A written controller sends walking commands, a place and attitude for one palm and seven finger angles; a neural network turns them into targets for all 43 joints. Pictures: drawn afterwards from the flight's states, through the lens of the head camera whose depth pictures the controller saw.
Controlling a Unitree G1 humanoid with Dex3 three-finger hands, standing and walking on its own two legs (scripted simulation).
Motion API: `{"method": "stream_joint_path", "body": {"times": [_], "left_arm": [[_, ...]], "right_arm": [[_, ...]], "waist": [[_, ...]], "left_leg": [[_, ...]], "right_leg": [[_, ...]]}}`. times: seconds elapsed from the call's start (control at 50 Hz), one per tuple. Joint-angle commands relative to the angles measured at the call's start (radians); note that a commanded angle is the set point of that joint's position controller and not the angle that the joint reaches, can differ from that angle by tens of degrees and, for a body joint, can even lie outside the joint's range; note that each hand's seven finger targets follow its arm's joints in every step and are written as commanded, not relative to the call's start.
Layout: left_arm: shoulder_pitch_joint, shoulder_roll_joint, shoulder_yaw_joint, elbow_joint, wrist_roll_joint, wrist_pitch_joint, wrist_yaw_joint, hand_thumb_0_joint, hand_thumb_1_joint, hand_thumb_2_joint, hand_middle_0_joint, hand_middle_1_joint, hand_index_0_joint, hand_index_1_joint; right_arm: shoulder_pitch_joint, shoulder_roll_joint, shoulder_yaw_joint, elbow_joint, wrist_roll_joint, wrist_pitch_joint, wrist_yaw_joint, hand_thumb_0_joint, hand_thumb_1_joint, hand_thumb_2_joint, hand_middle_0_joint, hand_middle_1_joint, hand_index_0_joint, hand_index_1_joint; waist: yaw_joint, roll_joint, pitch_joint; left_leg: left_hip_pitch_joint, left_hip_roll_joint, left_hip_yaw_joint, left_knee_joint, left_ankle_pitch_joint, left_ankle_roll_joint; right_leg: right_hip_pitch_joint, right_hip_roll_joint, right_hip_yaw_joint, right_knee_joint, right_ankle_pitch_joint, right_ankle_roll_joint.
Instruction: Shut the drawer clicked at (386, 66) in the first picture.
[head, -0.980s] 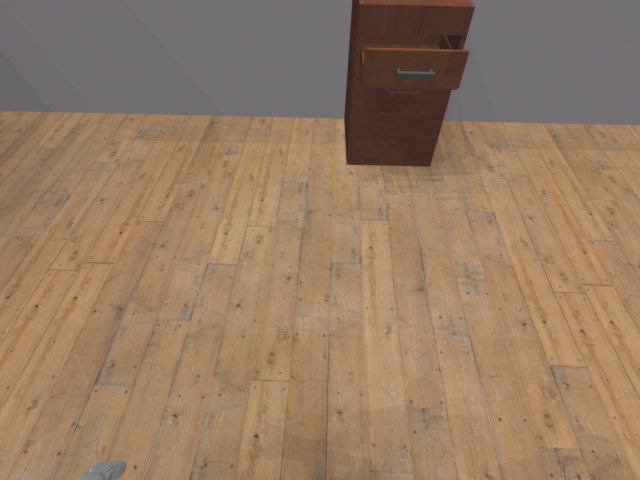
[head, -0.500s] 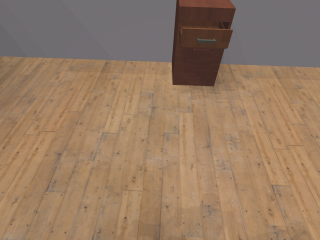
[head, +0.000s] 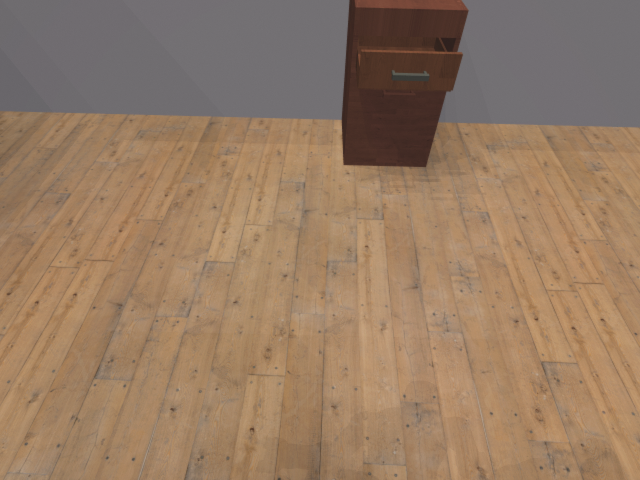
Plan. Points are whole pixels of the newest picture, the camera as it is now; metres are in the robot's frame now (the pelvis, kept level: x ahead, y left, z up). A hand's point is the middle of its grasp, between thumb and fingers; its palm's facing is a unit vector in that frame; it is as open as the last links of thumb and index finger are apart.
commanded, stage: stand and wait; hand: left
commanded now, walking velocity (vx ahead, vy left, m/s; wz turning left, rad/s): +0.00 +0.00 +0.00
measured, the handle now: (409, 74) +1.56 -0.28 -0.20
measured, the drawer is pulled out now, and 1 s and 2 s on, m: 0.15 0.15 0.15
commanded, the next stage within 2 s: look at it before walking up in 0.02 s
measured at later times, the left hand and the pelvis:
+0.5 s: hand out of the picture +0.08 +0.24 -0.15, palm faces -0.02 -0.94 -0.34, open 7.4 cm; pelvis +0.01 +0.00 +0.00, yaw +0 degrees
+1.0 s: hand out of the picture +0.06 +0.21 -0.17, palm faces -0.07 -0.96 -0.27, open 7.4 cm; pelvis +0.02 -0.01 -0.01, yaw -5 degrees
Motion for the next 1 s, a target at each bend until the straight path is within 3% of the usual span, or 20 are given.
{"method": "stream_joint_path", "body": {"times": [0.0,0.16,0.68,0.74,0.76,0.8,0.82,0.86,0.92,0.94,0.96,0.98], "left_arm": [[-0.037,0.204,0.040,-0.060,0.000,-0.025,0.012,0.000,0.900,0.900,-0.200,-0.300,-0.200,-0.300],[-0.040,0.203,0.041,-0.060,0.000,-0.028,0.014,0.000,0.900,0.900,-0.200,-0.300,-0.200,-0.300],[-0.033,0.209,0.041,-0.051,-0.001,-0.030,0.012,0.000,0.900,0.900,-0.200,-0.300,-0.200,-0.300],[-0.036,0.208,0.041,-0.052,-0.001,-0.029,0.012,0.000,0.900,0.900,-0.200,-0.300,-0.200,-0.300],[-0.014,0.157,0.032,-0.041,-0.002,-0.022,0.014,0.000,0.900,0.900,-0.200,-0.300,-0.200,-0.300],[0.041,0.091,0.022,-0.031,0.001,0.000,0.013,0.000,0.900,0.900,-0.200,-0.300,-0.200,-0.300],[0.046,0.092,0.025,-0.038,0.004,0.009,0.007,0.000,0.900,0.900,-0.200,-0.300,-0.200,-0.300],[0.056,0.092,0.038,-0.068,0.010,0.019,-0.006,0.000,0.900,0.900,-0.200,-0.300,-0.200,-0.300],[0.098,0.068,0.053,-0.112,0.013,0.016,-0.021,0.000,0.900,0.900,-0.200,-0.300,-0.200,-0.300],[0.116,0.047,0.057,-0.125,0.012,0.009,-0.025,0.000,0.900,0.900,-0.200,-0.300,-0.200,-0.300],[0.125,0.024,0.059,-0.134,0.012,0.003,-0.029,0.000,0.900,0.900,-0.200,-0.300,-0.200,-0.300],[0.133,0.006,0.062,-0.143,0.013,-0.003,-0.033,0.000,0.900,0.900,-0.200,-0.300,-0.200,-0.300]], "right_arm": [[-0.054,-0.211,-0.044,-0.069,0.005,-0.028,-0.010,0.000,-0.900,-0.900,0.200,0.300,0.200,0.300],[-0.059,-0.207,-0.043,-0.068,0.005,-0.029,-0.012,0.000,-0.900,-0.900,0.200,0.300,0.200,0.300],[-0.067,-0.211,-0.038,-0.064,0.007,-0.027,-0.013,0.000,-0.900,-0.900,0.200,0.300,0.200,0.300],[-0.064,-0.212,-0.039,-0.066,0.007,-0.027,-0.013,0.000,-0.900,-0.900,0.200,0.300,0.200,0.300],[-0.043,-0.162,-0.028,-0.053,0.003,-0.022,-0.013,0.000,-0.900,-0.900,0.200,0.300,0.200,0.300],[0.020,-0.091,-0.017,-0.041,-0.003,-0.007,-0.012,0.000,-0.900,-0.900,0.200,0.300,0.200,0.300],[0.037,-0.095,-0.020,-0.044,-0.005,-0.001,-0.012,0.000,-0.900,-0.900,0.200,0.300,0.200,0.300],[0.052,-0.113,-0.035,-0.065,-0.009,0.003,-0.012,0.000,-0.900,-0.900,0.200,0.300,0.200,0.300],[0.085,-0.149,-0.063,-0.101,-0.007,-0.001,-0.014,0.000,-0.900,-0.900,0.200,0.300,0.200,0.300],[0.099,-0.160,-0.072,-0.111,-0.005,-0.008,-0.016,0.000,-0.900,-0.900,0.200,0.300,0.200,0.300],[0.102,-0.165,-0.079,-0.118,-0.003,-0.015,-0.016,0.000,-0.900,-0.900,0.200,0.300,0.200,0.300],[0.107,-0.153,-0.082,-0.124,-0.004,-0.021,-0.017,0.000,-0.900,-0.900,0.200,0.300,0.200,0.300]], "waist": [[0.009,0.005,-0.063],[0.008,-0.004,-0.066],[0.011,0.005,-0.070],[0.009,0.001,-0.069],[0.008,0.007,-0.078],[0.007,0.003,-0.073],[0.005,0.004,-0.030],[0.003,0.025,0.046],[0.001,0.092,0.095],[0.002,0.139,0.076],[0.007,0.168,0.062],[0.009,0.170,0.044]], "left_leg": [[0.002,0.118,-0.098,-0.068,0.092,0.037],[0.018,0.119,-0.093,-0.066,0.142,0.035],[0.039,0.121,-0.087,-0.077,0.163,0.029],[0.039,0.121,-0.091,-0.080,0.155,0.029],[0.050,0.124,-0.074,-0.074,0.129,0.021],[0.052,0.120,-0.042,-0.037,0.000,0.009],[0.021,0.121,-0.038,-0.038,-0.101,0.011],[-0.031,0.142,-0.056,-0.060,-0.274,0.029],[-0.030,0.222,-0.140,-0.099,-0.430,0.083],[-0.016,0.270,-0.184,-0.113,-0.416,0.111],[-0.003,0.315,-0.187,-0.104,-0.348,0.135],[0.008,0.323,-0.159,-0.064,-0.247,0.144]], "right_leg": [[0.000,-0.106,0.099,-0.080,0.067,-0.032],[0.014,-0.111,0.096,-0.078,0.133,-0.031],[0.039,-0.115,0.097,-0.099,0.169,-0.031],[0.035,-0.114,0.095,-0.102,0.153,-0.031],[0.033,-0.110,0.100,-0.103,0.129,-0.026],[-0.007,-0.090,0.113,-0.081,-0.012,-0.023],[-0.051,-0.076,0.125,-0.075,-0.119,-0.028],[-0.137,-0.041,0.132,-0.040,-0.254,-0.036],[-0.257,0.016,0.090,0.108,-0.294,-0.036],[-0.269,0.039,0.047,0.199,-0.247,-0.030],[-0.266,0.040,-0.008,0.261,-0.214,-0.023],[-0.250,0.029,-0.028,0.265,-0.229,-0.020]]}}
